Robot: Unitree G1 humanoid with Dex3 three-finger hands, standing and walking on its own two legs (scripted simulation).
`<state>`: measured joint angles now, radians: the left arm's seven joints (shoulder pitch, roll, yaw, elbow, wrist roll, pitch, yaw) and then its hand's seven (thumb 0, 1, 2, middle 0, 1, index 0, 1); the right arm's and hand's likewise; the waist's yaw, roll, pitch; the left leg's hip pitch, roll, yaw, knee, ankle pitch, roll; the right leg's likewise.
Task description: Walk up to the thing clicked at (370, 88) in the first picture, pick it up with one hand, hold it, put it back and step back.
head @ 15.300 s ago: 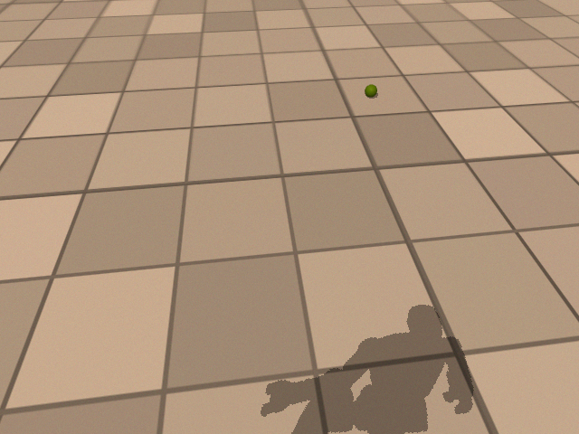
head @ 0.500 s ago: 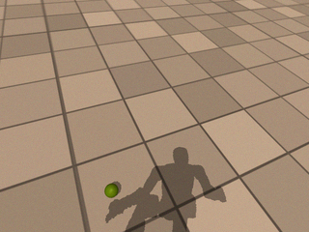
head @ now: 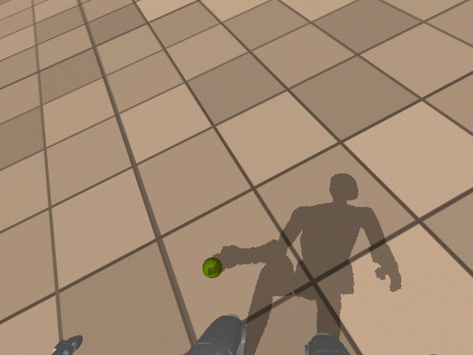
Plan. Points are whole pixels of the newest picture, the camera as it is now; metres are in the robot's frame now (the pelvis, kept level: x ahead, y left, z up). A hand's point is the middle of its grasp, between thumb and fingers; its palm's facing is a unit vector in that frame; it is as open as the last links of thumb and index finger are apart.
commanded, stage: walk up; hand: left
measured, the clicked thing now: (212, 267) +0.47 +0.26 -0.72
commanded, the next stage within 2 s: none
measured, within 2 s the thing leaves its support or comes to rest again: neither
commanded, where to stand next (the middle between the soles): +0.08 +0.03 m, yaw -2 degrees
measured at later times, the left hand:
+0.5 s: hand out of the picture -0.06 +0.31 -0.17, palm faces -0.06 -0.94 -0.33, open 7.3 cm
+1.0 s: hand out of the picture -0.02 +0.31 -0.13, palm faces -0.01 -0.90 -0.43, open 7.4 cm
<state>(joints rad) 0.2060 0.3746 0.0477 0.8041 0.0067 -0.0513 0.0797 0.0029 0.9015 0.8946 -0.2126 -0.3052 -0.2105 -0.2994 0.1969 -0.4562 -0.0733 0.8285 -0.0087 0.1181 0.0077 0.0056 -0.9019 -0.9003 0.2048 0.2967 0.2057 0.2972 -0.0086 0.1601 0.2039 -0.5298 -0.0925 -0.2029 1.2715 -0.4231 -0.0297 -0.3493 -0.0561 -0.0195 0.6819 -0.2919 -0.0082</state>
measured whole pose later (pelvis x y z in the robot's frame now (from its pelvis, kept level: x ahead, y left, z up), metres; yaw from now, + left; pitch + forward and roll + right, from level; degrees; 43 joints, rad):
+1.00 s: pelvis -0.02 +0.03 +0.00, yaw +0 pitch -3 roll +0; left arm 0.37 0.40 0.05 0.85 0.00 -0.03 0.00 0.01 0.90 0.90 -0.21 -0.30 -0.21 -0.30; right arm 0.23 -0.37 -0.04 0.90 -0.01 0.01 0.03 0.01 -0.90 -0.90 0.20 0.30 0.21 0.30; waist 0.04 0.03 0.16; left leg -0.36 0.00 0.01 0.58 -0.18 0.01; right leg -0.08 -0.03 -0.08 0.63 -0.48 -0.02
